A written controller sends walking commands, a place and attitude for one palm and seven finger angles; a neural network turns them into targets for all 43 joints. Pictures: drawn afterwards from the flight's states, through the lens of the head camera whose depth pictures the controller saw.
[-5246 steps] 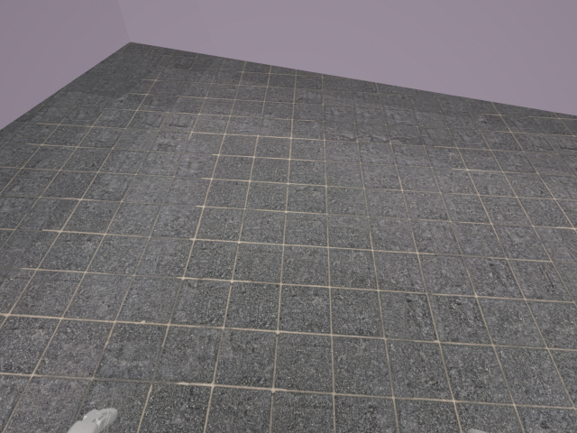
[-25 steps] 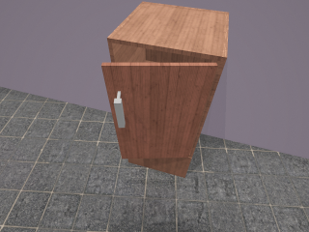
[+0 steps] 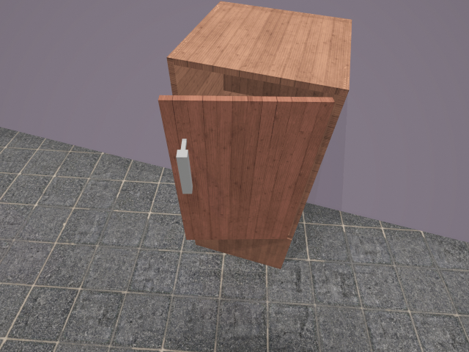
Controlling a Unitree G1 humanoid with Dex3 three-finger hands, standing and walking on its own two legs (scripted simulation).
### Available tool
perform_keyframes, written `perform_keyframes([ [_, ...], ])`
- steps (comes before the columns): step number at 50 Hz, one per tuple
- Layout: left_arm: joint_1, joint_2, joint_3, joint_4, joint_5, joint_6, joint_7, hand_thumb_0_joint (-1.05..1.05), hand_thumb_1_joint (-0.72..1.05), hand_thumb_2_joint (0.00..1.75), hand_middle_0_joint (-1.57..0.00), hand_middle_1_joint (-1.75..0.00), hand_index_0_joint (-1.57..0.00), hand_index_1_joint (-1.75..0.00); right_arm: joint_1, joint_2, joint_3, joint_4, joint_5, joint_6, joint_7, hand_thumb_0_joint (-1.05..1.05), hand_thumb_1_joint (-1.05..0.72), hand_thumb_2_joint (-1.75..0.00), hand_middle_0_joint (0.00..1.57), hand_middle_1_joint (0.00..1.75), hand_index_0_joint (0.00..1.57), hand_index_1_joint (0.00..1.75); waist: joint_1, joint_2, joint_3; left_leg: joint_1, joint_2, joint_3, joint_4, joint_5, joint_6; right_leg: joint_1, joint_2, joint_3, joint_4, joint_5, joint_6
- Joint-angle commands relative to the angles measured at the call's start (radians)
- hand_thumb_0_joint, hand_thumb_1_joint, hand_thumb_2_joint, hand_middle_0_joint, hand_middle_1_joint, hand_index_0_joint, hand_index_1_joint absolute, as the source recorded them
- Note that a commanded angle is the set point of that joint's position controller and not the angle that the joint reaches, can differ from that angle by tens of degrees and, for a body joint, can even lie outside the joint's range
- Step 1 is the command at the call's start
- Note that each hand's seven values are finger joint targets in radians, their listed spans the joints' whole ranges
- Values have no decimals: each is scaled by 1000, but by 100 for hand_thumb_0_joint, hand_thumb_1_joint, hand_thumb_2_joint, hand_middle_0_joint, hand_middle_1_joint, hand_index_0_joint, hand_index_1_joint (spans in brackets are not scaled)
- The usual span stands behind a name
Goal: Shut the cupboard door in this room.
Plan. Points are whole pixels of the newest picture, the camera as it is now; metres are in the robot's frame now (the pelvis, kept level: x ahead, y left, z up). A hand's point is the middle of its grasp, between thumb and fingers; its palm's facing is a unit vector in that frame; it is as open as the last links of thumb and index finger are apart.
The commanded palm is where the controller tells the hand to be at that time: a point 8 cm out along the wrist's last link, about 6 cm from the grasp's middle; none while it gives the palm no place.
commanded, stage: look again from close up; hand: left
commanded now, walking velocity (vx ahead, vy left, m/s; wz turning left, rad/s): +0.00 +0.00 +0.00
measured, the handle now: (185, 166) +0.52 +0.15 -0.04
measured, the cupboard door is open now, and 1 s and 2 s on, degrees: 18 18 18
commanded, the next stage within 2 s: shuffle to correct the standing spot in 0.32 s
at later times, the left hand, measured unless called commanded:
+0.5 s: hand out of the picture +0.02 +0.16 -0.17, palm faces +0.01 -0.98 -0.18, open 7.3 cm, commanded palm none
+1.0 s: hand out of the picture +0.03 +0.08 -0.18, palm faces +0.12 -0.98 -0.15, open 7.3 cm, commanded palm none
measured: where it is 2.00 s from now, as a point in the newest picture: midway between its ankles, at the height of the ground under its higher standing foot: outside the picture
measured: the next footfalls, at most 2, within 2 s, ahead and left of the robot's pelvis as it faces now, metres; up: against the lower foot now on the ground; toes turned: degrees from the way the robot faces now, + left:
none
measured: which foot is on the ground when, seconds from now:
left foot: down 0.00-1.00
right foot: down 0.00-1.00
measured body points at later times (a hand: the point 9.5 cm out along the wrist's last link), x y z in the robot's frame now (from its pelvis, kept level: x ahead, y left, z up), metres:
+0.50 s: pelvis +0.02 -0.01 +0.00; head +0.03 +0.00 +0.45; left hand +0.02 +0.21 -0.16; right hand +0.02 -0.22 -0.16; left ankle +0.03 +0.08 -0.74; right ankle +0.03 -0.14 -0.74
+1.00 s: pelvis +0.09 -0.06 -0.01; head +0.11 -0.05 +0.44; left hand +0.03 +0.14 -0.17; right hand +0.11 -0.29 -0.16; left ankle +0.07 +0.05 -0.73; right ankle +0.03 -0.14 -0.74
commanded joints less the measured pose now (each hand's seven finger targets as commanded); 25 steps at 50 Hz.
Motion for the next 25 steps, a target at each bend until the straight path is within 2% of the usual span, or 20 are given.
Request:
perform_keyframes([
  [1,54,89,17,-28,1,-16,11,0,90,90,-20,-30,-20,-30,43,-100,-16,-30,-2,-20,-10,0,-90,-90,20,30,20,30,-2,14,15,-14,131,-165,-165,-134,-21,-6,-66,75,-78,-25,-40],
  [11,44,85,13,-1,-2,-19,14,0,90,90,-20,-30,-20,-30,45,-92,-7,9,1,-25,-12,0,-90,-90,20,30,20,30,1,9,7,39,129,-143,-159,-28,-27,23,-76,75,-87,40,-38],
  [21,39,82,11,17,-5,-20,17,0,90,90,-20,-30,-20,-30,52,-81,0,38,2,-24,-15,0,-90,-90,20,30,20,30,1,-2,15,62,126,-129,-157,24,-32,41,-80,80,-105,58,-38],
  [23,41,74,8,29,-6,-19,13,0,90,90,-20,-30,-20,-30,61,-81,2,50,-1,-25,-16,0,-90,-90,20,30,20,30,-5,13,12,63,132,-147,-184,-60,-31,47,-68,57,-107,-1,-32],
  [25,45,70,11,29,-1,-12,11,0,90,90,-20,-30,-20,-30,63,-90,-6,50,-3,-20,-16,0,-90,-90,20,30,20,30,-3,17,46,24,148,-179,-218,-192,-23,36,-54,27,-85,-71,-29],
])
